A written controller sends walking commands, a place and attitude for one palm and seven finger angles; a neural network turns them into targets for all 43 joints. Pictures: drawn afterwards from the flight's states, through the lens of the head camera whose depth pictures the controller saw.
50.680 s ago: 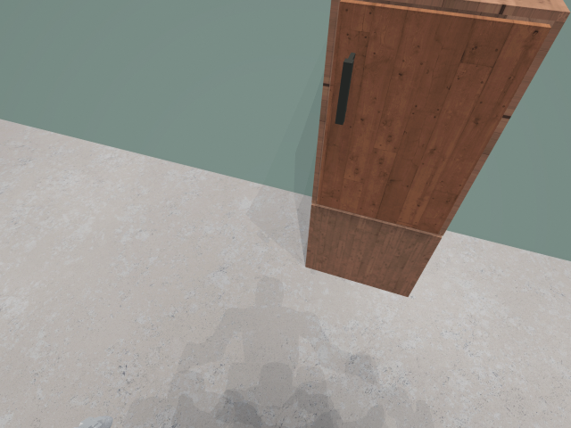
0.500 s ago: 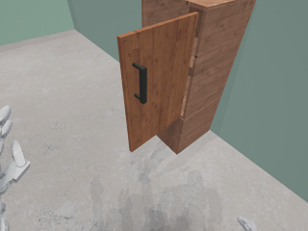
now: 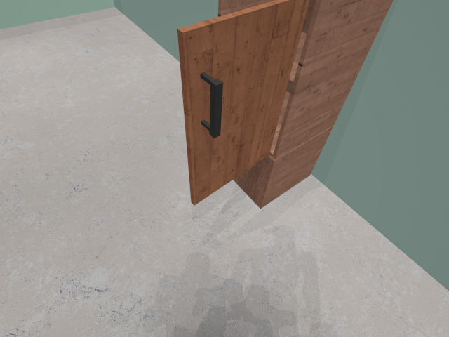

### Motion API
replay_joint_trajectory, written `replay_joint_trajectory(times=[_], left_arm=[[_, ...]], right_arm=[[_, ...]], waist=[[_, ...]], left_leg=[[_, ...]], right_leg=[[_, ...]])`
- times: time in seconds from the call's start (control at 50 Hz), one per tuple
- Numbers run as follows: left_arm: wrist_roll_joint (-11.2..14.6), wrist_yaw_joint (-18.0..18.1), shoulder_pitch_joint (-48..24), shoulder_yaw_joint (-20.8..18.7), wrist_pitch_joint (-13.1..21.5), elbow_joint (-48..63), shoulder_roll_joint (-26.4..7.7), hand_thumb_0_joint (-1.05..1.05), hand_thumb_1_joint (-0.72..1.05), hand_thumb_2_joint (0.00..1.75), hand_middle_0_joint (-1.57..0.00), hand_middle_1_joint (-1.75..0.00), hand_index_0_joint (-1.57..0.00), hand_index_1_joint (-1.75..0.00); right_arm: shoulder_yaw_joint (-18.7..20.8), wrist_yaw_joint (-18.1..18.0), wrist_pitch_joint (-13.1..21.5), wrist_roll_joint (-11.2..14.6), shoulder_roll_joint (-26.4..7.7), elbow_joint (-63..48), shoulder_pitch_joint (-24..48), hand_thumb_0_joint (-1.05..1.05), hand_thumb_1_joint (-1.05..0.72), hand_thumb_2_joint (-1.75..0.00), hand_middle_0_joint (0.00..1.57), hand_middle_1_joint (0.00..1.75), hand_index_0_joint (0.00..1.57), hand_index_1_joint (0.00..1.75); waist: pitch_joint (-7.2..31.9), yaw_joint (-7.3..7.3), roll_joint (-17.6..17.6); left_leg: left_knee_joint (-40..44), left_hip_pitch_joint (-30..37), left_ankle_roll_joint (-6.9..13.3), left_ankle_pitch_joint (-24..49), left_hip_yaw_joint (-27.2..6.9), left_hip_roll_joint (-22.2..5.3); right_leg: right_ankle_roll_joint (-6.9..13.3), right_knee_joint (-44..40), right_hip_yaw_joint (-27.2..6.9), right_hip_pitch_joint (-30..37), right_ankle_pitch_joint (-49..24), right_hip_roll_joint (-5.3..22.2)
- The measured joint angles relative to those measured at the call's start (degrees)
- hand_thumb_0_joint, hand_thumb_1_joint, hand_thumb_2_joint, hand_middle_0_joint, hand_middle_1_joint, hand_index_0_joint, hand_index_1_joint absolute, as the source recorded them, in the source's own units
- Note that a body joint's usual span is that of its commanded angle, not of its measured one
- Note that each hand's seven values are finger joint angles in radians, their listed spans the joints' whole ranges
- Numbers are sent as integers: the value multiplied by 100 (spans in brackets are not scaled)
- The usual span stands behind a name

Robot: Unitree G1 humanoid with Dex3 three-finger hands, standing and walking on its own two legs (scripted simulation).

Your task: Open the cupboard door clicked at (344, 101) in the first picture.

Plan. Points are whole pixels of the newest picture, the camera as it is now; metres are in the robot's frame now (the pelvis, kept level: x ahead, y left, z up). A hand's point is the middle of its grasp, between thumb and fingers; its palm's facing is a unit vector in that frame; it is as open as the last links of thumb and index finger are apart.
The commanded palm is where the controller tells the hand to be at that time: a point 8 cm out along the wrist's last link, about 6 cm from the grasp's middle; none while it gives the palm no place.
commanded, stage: let the arm hang, fingers relaxed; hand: left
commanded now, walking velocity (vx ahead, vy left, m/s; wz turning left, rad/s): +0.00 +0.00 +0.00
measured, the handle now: (210, 106) +0.58 +0.07 +0.08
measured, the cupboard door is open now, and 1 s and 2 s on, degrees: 94 94 94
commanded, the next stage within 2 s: look to check the result in 0.74 s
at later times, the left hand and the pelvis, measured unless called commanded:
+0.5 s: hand out of the picture -0.02 +0.16 -0.17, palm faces +0.04 -0.98 -0.17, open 7.4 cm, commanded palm none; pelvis +0.00 +0.00 +0.01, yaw -1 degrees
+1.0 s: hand out of the picture +0.00 +0.16 -0.17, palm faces +0.05 -0.98 -0.19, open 7.4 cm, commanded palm none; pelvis +0.02 -0.01 +0.01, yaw -1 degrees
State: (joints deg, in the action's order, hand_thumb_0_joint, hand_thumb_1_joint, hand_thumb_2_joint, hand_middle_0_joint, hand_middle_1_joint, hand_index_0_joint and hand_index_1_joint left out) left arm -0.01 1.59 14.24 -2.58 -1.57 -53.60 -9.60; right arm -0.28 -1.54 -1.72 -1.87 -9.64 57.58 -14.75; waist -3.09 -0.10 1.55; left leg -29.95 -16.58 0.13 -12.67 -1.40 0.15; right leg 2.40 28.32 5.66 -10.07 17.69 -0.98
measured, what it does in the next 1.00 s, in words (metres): stands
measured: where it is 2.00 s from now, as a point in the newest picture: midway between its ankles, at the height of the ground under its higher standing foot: outside the picture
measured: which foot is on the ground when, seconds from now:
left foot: down 0.00-1.00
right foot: down 0.00-1.00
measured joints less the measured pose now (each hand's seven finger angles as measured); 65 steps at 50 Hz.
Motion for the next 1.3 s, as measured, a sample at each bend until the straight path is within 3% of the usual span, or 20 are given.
replay_joint_trajectory(times=[0.18, 0.34, 0.58, 1.3], left_arm=[[-2, -31, 370, 140, 28, -1070, -102, -2, 95, 90, -20, -30, -20, -30], [11, 5, 449, 212, 82, -1318, 135, 0, 91, 90, -19, -29, -20, -30], [-4, 21, 314, 240, 154, -1247, 488, 0, 91, 90, -20, -30, -20, -30], [15, 40, 296, 200, 192, -1210, 330, 0, 91, 90, -19, -30, -20, -30]], right_arm=[[56, -78, 4, 66, 38, 537, -209, 1, -91, -90, 19, 30, 20, 30], [16, -76, 22, 72, 182, 744, -193, 1, -91, -90, 20, 30, 20, 30], [36, -96, 69, 56, 303, 813, -221, 1, -92, -90, 20, 30, 20, 30], [45, -137, 96, 69, 180, 806, -64, 1, -92, -90, 19, 30, 20, 30]], waist=[[-70, 13, -303], [-2, 1, -412], [131, 29, -296], [55, 7, -262]], left_leg=[[414, 289, 20, 170, 79, -1], [528, 429, 31, 210, 141, 23], [501, 435, 5, 162, 168, 7], [614, 607, -87, 51, 127, -46]], right_leg=[[-22, -423, -83, 261, -210, -5], [-34, -415, -141, 328, -200, 27], [-10, -334, -169, 299, -132, 16], [63, -523, -141, 511, -52, -49]])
